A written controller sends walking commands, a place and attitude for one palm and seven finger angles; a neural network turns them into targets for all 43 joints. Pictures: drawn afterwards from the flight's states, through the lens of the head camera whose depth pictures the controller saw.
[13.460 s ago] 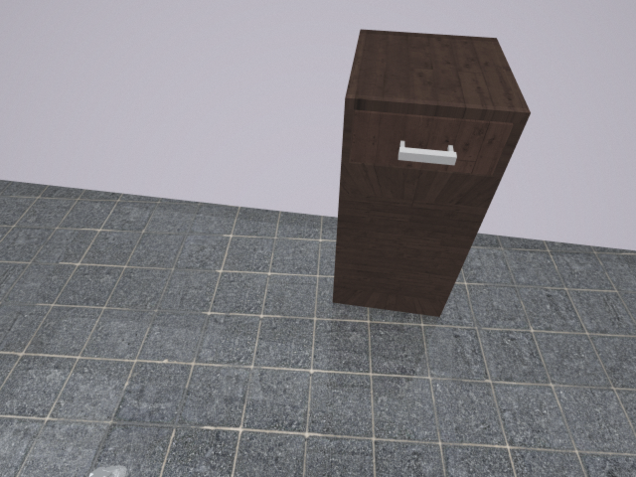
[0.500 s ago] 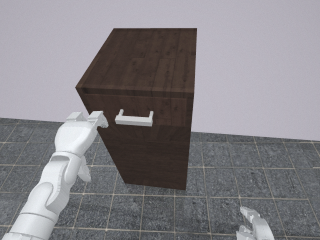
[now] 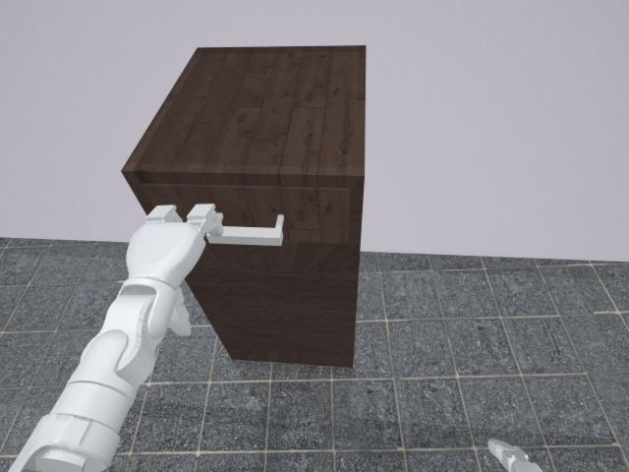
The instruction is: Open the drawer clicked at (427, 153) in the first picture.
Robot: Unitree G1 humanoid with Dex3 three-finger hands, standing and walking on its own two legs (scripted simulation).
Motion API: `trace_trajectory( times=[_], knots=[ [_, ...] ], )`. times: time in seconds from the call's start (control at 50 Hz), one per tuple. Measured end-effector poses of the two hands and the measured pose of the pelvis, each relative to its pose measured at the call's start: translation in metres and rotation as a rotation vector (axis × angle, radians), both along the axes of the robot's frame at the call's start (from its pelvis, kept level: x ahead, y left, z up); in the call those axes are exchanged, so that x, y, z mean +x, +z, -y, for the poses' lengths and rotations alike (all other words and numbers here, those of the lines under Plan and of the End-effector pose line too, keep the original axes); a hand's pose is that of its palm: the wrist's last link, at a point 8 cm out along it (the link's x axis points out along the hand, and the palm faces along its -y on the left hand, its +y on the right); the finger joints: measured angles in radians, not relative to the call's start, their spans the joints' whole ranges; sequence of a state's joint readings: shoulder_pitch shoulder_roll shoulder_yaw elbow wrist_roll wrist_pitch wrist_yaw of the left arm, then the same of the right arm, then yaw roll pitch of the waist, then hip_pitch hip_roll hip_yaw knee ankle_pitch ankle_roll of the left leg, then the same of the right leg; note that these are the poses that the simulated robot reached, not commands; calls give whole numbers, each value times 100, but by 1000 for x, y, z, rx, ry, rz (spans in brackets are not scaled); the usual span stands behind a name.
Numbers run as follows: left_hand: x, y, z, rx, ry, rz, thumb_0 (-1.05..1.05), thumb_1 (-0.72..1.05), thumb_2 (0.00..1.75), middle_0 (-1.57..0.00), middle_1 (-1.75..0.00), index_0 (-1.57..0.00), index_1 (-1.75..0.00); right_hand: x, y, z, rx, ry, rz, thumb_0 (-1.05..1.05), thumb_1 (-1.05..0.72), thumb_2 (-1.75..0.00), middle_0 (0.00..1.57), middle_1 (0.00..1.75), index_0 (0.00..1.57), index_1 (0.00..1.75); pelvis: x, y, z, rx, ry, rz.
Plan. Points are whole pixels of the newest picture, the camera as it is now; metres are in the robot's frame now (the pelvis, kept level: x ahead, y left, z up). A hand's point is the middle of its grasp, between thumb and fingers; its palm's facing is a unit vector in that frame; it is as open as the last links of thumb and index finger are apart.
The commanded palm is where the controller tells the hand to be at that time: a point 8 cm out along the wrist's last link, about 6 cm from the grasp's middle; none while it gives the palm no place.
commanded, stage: move the hooked fingers above the handle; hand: left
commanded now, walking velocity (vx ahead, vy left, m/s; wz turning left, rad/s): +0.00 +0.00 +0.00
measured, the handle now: (247, 227) +0.51 +0.17 -0.03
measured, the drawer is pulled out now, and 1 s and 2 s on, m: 0.00 0.00 0.00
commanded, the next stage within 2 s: lower the fingers behind the handle in 1.58 s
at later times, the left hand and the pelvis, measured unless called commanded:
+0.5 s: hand (205, 254) +0.39 +0.20 +0.04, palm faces -0.03 -0.03 -1.00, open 13.8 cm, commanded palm +0.38 +0.20 +0.09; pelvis +0.00 -0.01 +0.00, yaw +1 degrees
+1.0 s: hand (232, 229) +0.46 +0.18 +0.02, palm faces -0.04 -0.04 -1.00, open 13.8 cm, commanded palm +0.43 +0.19 +0.08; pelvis +0.00 +0.00 -0.01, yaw -1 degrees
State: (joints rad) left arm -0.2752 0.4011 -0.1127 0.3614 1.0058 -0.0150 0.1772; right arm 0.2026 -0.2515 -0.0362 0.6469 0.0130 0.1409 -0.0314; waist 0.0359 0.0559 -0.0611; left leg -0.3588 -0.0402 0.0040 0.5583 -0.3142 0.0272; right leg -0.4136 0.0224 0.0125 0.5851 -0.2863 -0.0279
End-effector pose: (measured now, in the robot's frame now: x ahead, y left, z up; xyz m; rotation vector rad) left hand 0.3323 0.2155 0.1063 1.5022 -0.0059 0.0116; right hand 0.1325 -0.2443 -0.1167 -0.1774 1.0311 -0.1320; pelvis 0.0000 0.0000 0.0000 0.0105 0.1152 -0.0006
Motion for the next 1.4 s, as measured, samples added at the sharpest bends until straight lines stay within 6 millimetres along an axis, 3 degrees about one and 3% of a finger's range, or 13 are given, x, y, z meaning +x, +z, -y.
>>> trace_trajectory(
  times=[0.48,0.88,1.04,1.18,1.4],
  knots=[
    [41,-15,15,32,4,-42,0,-48,30,-32,-120,-32,-120,-23,-8,12,-8,-52,-38,1,-91,-90,20,30,20,30,-3,-5,8,2,7,-45],
    [97,-30,35,36,-10,-58,0,-48,30,-32,-120,-32,-120,-92,-20,22,-36,-145,-201,0,-91,-90,20,30,20,30,-4,-11,4,-5,-1,-132],
    [107,-34,36,27,-10,-48,0,-48,30,-32,-120,-32,-120,-114,-22,19,-32,-180,-261,0,-91,-90,20,30,20,30,0,-12,0,-6,-18,-153],
    [100,-36,28,30,4,-45,0,-48,30,-31,-120,-32,-120,-107,-22,14,-22,-177,-256,0,-91,-90,20,30,20,30,4,-11,-3,-8,-19,-144],
    [98,-31,27,31,2,-39,0,-48,30,-32,-120,-32,-120,-65,-17,10,-27,-121,-166,0,-91,-90,20,30,20,30,5,-10,-5,-13,1,-130]
  ],
)
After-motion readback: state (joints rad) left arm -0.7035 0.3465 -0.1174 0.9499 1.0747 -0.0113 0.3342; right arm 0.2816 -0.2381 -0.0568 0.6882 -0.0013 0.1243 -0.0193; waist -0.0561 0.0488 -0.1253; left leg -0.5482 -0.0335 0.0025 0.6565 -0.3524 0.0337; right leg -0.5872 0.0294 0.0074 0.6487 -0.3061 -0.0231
